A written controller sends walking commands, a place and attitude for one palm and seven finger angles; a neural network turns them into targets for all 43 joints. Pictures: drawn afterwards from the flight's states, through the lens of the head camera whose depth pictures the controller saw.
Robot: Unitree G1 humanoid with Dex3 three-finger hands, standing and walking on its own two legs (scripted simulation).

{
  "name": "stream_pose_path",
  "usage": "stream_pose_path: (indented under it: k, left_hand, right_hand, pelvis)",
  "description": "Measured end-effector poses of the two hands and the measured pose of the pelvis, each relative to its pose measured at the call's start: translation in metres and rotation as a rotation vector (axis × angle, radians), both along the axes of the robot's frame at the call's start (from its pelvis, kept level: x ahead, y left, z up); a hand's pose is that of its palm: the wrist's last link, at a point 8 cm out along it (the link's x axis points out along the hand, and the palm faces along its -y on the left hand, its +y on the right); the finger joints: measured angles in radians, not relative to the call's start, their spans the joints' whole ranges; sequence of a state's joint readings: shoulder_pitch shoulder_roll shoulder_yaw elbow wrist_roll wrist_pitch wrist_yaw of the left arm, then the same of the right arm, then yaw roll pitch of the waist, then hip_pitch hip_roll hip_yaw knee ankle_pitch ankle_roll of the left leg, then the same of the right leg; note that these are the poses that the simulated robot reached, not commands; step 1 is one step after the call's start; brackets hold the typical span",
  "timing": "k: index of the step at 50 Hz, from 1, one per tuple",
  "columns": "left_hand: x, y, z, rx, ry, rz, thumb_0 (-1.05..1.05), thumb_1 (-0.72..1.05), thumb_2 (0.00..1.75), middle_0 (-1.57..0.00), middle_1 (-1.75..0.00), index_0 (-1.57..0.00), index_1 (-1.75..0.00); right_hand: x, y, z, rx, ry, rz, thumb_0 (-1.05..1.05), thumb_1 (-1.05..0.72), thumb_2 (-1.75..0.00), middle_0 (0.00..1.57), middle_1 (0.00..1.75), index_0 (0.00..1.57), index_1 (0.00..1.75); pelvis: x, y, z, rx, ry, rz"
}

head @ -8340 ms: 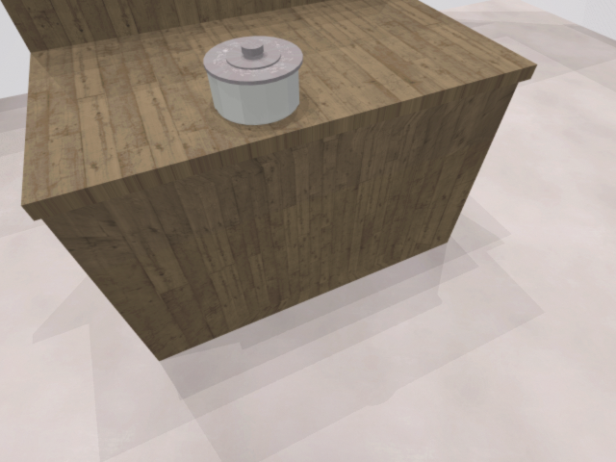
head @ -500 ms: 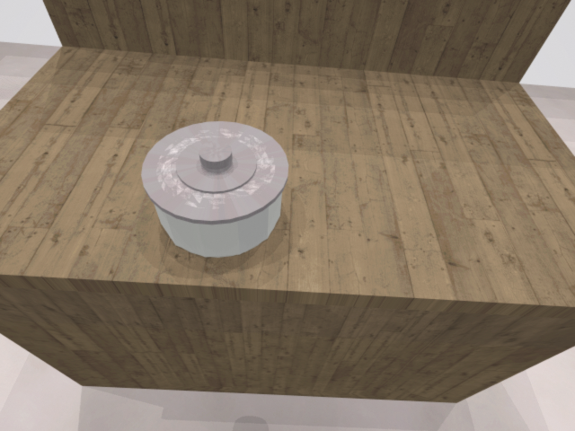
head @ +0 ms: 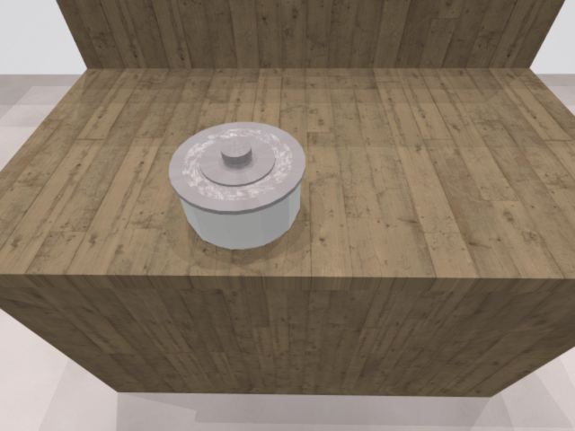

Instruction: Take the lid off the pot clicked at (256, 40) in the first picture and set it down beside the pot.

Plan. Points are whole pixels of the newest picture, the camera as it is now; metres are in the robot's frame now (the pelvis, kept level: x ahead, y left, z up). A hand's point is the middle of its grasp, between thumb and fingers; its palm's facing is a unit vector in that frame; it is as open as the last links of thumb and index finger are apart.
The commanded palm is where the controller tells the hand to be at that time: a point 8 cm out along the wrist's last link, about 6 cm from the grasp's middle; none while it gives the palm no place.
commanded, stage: come to a stop and stand still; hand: left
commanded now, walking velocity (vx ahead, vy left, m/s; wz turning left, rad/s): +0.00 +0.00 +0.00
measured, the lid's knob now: (236, 151) +0.47 +0.11 +0.15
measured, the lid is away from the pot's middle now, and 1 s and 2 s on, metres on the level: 0.00 0.00 0.00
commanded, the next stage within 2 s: look again from close up in 0.14 s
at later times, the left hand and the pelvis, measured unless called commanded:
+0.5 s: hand out of the picture +0.02 +0.15 -0.17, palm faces +0.01 -0.98 -0.20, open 7.4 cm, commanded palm none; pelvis +0.01 -0.02 +0.00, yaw +0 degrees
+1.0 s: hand out of the picture +0.03 +0.14 -0.17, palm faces +0.01 -0.98 -0.19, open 7.4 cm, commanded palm none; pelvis +0.02 -0.03 +0.01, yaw +0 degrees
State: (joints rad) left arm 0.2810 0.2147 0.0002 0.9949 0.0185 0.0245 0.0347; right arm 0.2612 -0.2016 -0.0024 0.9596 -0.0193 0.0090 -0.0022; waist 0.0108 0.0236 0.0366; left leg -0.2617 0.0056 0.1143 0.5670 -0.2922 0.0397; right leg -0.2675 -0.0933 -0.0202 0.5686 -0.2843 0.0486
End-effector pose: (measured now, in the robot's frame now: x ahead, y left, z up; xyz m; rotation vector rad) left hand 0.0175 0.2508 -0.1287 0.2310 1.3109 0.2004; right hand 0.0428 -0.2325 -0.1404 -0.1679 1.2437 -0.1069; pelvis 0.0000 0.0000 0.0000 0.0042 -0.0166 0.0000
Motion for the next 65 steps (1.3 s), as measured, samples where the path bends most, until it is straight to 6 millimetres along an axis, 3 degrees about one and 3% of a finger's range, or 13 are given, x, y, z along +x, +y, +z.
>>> stream_pose_path:
  k: [11,20,38,55,57,59,62,65]
  left_hand:
    - [-0.009,-0.026,-0.006,-0.052,0.060,0.007,0.01,0.91,0.90,-0.20,-0.30,-0.20,-0.30]
    - [-0.004,-0.048,-0.011,-0.089,0.072,0.007,0.01,0.91,0.90,-0.20,-0.30,-0.20,-0.30]
    - [0.009,-0.054,-0.010,-0.083,0.064,0.011,0.01,0.92,0.90,-0.20,-0.30,-0.20,-0.30]
    - [0.002,-0.059,-0.012,-0.100,0.091,0.018,0.01,0.92,0.90,-0.20,-0.30,-0.20,-0.30]
    - [0.020,-0.048,0.003,-0.053,-0.032,0.044,0.03,0.94,0.90,-0.21,-0.31,-0.20,-0.30]
    - [0.050,-0.038,0.032,0.014,-0.232,0.039,0.04,0.96,0.90,-0.23,-0.33,-0.22,-0.32]
    - [0.088,-0.037,0.068,0.066,-0.452,0.005,0.03,0.96,0.90,-0.28,-0.39,-0.28,-0.38]
    - [0.107,-0.041,0.091,0.063,-0.594,-0.006,0.03,0.94,0.90,-0.36,-0.48,-0.36,-0.48]
  right_hand:
    - [-0.013,-0.005,0.000,0.001,0.066,-0.019,0.01,-0.92,-0.90,0.20,0.30,0.20,0.30]
    - [-0.018,-0.010,0.001,-0.002,0.098,-0.040,0.01,-0.92,-0.90,0.20,0.30,0.20,0.30]
    - [-0.023,-0.013,0.002,0.004,0.147,-0.056,0.01,-0.92,-0.90,0.19,0.30,0.20,0.30]
    - [-0.024,-0.011,0.004,-0.001,0.167,-0.061,0.01,-0.92,-0.90,0.19,0.30,0.20,0.30]
    - [-0.015,-0.014,0.009,-0.013,0.081,-0.049,0.02,-0.93,-0.90,0.20,0.30,0.20,0.30]
    - [0.004,-0.019,0.015,-0.025,-0.058,-0.037,0.02,-0.93,-0.90,0.20,0.30,0.20,0.30]
    - [0.048,-0.024,0.024,-0.019,-0.259,0.012,0.02,-0.93,-0.90,0.20,0.30,0.20,0.30]
    - [0.097,-0.025,0.044,-0.009,-0.446,0.038,0.02,-0.92,-0.90,0.20,0.30,0.20,0.30]
  pelvis:
    - [0.005,-0.008,0.003,0.003,0.001,-0.003]
    - [0.011,-0.017,0.004,0.003,-0.002,-0.005]
    - [0.019,-0.026,0.006,0.000,-0.002,-0.002]
    - [0.023,-0.025,0.007,-0.010,0.005,-0.002]
    - [0.023,-0.024,0.007,-0.008,0.002,0.003]
    - [0.025,-0.022,0.007,-0.004,-0.003,0.018]
    - [0.023,-0.019,0.008,-0.001,-0.016,0.036]
    - [0.018,-0.020,0.008,0.003,-0.023,0.030]
